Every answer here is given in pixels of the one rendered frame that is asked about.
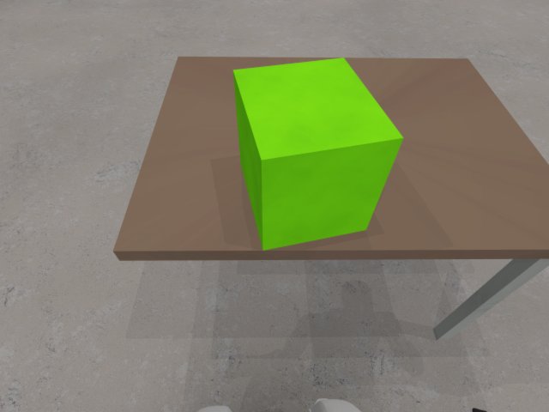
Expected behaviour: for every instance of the carton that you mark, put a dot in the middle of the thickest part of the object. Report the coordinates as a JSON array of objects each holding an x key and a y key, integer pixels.
[{"x": 315, "y": 147}]

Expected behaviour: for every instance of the table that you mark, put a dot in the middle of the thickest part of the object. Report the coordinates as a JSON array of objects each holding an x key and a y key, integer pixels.
[{"x": 466, "y": 183}]

